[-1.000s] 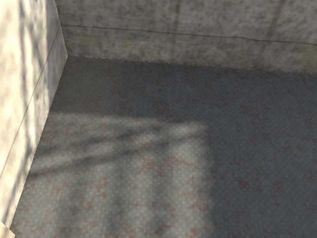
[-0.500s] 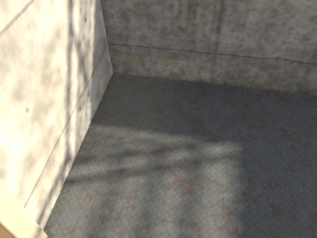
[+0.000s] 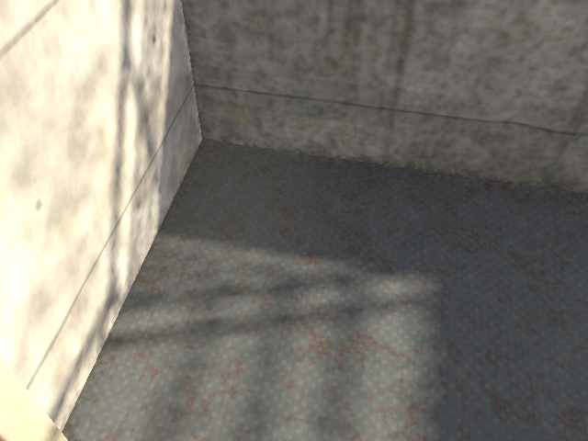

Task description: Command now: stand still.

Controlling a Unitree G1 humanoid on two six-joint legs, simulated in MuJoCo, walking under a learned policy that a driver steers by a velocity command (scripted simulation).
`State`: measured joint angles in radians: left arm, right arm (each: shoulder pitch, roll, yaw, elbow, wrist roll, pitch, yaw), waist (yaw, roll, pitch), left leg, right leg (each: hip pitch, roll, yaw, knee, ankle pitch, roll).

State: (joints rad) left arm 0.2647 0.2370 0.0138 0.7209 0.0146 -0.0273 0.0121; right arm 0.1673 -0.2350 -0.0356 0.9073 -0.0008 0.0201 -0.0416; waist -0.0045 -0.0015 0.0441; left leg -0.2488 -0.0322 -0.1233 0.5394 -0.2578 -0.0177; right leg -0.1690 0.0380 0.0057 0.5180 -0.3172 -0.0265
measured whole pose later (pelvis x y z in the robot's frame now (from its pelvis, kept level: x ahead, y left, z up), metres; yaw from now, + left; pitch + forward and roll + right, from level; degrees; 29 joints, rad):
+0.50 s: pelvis +0.10 +0.05 +0.01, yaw -2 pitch +0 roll +0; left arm 0.34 0.31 0.05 0.76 -0.04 -0.07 0.00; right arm 0.31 -0.27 -0.05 0.97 0.00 -0.10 0.00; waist -0.02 -0.05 0.00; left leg -0.14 -0.02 0.05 0.40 -0.26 0.04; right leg -0.45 0.00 0.08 1.10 -0.35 -0.04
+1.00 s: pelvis +0.32 -0.03 -0.01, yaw -12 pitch +1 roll +0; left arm 0.14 0.26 0.03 0.67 0.01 -0.05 -0.03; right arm 0.23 -0.31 -0.03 0.86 0.01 -0.04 -0.01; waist -0.02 0.02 0.07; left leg -0.45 0.06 -0.04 1.19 -0.46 -0.04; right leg -0.41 0.07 -0.04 0.48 -0.09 -0.09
